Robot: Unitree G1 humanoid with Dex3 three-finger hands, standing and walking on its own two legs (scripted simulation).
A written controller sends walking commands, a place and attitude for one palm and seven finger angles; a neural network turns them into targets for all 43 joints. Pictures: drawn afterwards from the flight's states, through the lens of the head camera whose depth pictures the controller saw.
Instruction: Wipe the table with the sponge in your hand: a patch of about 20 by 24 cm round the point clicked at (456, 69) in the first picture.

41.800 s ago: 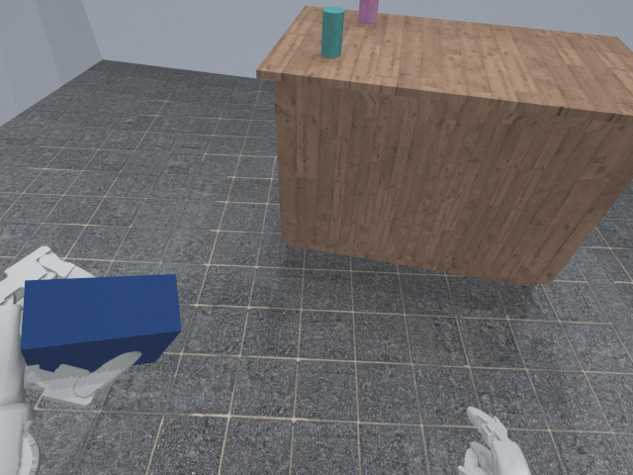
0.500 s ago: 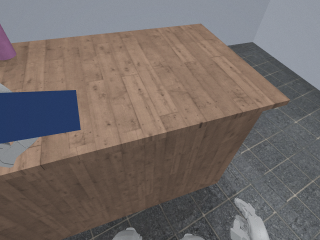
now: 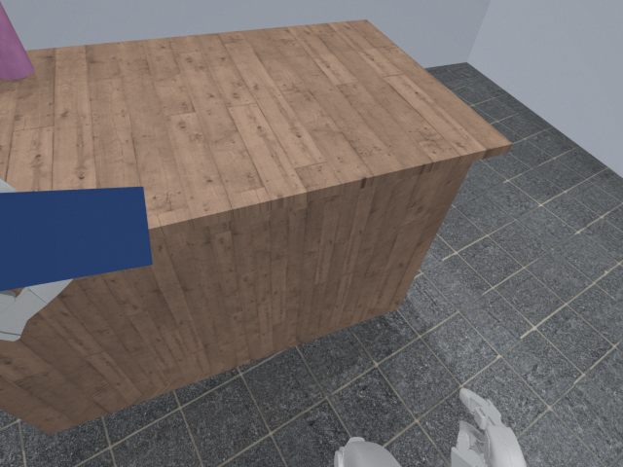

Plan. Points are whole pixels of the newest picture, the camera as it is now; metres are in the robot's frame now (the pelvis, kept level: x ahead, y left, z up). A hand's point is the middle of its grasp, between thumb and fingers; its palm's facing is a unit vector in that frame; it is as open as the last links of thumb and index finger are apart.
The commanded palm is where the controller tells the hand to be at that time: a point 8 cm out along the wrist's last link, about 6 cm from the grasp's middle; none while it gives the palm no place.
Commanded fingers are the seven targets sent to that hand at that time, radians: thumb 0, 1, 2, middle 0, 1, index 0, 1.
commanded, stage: stop stepping back and stand still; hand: left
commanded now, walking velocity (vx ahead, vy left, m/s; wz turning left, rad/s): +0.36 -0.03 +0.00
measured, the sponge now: (67, 229) +0.24 +0.21 +0.25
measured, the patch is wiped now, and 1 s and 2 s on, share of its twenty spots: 0.95 0.95 0.95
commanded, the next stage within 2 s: stand and wait in 1.04 s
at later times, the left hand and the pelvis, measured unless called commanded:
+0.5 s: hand out of the picture +0.10 +0.18 +0.26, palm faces +0.48 -0.81 -0.34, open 9.4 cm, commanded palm +0.04 +0.22 +0.27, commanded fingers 0.00 0.10 1.30 -1.20 -1.60 -1.20 -1.60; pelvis -0.13 -0.06 -0.01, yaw +0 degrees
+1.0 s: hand out of the picture +0.03 +0.18 +0.26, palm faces +0.51 -0.81 -0.29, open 9.4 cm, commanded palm -0.01 +0.22 +0.27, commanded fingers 0.00 0.10 1.30 -1.20 -1.60 -1.20 -1.60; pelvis -0.16 -0.06 +0.00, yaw +2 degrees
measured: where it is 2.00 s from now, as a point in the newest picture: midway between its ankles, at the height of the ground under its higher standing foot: outside the picture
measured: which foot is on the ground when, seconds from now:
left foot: down 0.00-0.10, up 0.12-0.24, down 0.26-0.46, up 0.48-0.72, down 0.74-1.00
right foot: up 0.00-0.06, down 0.08-0.26, up 0.28-0.46, down 0.48-1.00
